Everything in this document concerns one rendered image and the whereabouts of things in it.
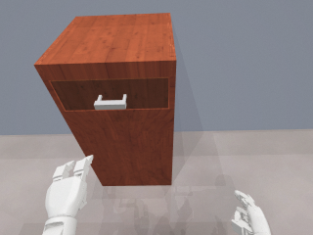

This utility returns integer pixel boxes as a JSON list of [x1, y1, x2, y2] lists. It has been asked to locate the handle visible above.
[[94, 94, 127, 110]]

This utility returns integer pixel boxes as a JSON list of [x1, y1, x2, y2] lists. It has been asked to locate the right robot hand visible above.
[[231, 190, 271, 235]]

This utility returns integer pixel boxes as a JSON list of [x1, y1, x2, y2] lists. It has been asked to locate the drawer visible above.
[[50, 76, 168, 111]]

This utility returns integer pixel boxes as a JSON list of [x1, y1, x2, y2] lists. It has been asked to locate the left robot hand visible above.
[[45, 155, 94, 219]]

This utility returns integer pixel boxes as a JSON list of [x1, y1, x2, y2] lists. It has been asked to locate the cabinet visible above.
[[34, 13, 177, 186]]

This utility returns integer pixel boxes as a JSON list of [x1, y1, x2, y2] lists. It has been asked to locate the robot left forearm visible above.
[[42, 215, 77, 235]]

